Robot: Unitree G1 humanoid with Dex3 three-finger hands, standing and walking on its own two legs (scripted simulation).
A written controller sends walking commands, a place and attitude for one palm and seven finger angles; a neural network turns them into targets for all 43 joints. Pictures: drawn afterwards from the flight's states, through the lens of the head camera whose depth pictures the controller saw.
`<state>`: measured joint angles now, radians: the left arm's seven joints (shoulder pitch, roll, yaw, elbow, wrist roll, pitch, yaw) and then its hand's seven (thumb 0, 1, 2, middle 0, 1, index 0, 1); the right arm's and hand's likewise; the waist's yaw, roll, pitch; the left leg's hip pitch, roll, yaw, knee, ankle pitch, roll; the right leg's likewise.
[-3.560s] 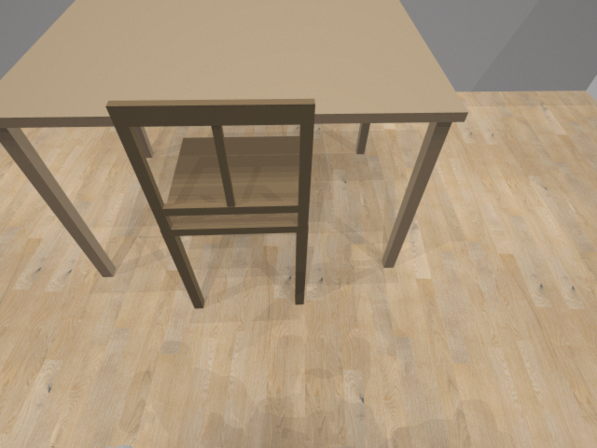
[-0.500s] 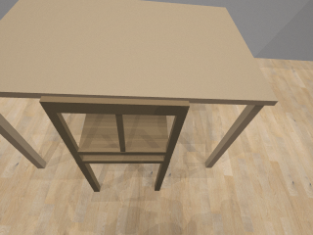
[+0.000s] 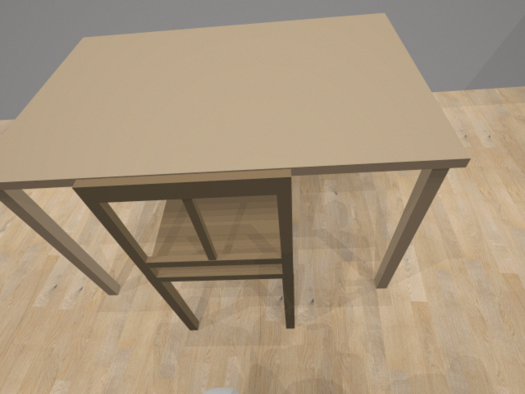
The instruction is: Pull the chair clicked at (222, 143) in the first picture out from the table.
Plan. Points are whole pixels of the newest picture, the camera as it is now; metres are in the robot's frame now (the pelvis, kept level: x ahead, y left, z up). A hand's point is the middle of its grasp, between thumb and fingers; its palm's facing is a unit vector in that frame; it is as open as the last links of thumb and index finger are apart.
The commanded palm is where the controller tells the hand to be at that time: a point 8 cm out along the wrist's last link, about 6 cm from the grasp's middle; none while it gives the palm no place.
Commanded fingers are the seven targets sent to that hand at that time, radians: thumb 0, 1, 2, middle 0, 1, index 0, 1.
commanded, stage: come to a stop and stand still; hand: left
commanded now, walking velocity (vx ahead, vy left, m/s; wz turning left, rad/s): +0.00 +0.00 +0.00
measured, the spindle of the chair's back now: (201, 230) +0.45 +0.19 -0.11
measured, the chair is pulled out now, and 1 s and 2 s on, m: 0.00 0.00 0.00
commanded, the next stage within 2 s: look again from close up in 0.02 s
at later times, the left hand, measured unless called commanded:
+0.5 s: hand out of the picture +0.04 +0.29 -0.20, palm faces +0.10 -0.98 -0.17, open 7.3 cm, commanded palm none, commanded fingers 0.00 0.90 0.90 -0.20 -0.30 -0.20 -0.30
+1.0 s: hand out of the picture +0.03 +0.41 -0.20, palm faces +0.05 -0.98 -0.17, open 7.4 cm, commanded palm none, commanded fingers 0.00 0.90 0.90 -0.20 -0.30 -0.20 -0.30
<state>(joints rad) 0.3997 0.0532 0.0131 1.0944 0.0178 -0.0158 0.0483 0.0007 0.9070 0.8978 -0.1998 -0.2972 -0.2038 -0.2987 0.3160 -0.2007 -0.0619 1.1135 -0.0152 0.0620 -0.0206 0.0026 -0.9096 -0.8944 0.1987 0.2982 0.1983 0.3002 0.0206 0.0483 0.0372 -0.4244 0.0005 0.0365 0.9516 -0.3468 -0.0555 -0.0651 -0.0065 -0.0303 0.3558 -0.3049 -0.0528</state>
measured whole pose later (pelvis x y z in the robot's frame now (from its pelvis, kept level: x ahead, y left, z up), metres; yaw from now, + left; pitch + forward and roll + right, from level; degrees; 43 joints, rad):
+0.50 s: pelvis +0.00 +0.11 -0.02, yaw +2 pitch -2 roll -3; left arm 0.31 0.19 0.02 0.92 0.03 0.04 0.05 0.00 0.91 0.90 -0.19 -0.30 -0.20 -0.30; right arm 0.21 -0.14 0.01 0.88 -0.02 0.00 -0.01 0.00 -0.91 -0.89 0.20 0.30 0.20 0.30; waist 0.03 -0.04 -0.01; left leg -0.24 -0.12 0.07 0.54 -0.27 0.16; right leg -0.41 -0.04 0.09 0.98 -0.41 0.02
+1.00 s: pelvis -0.02 +0.23 -0.01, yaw +0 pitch -1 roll -2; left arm 0.27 0.19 0.04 0.94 0.01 0.05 0.05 0.01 0.91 0.90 -0.19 -0.30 -0.20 -0.30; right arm 0.44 -0.09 0.02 1.02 -0.01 0.00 -0.04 0.00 -0.91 -0.89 0.20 0.30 0.20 0.30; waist -0.02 -0.06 0.01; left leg -0.19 -0.12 0.05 0.50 -0.29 0.14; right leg -0.40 0.02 0.09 0.99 -0.39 0.01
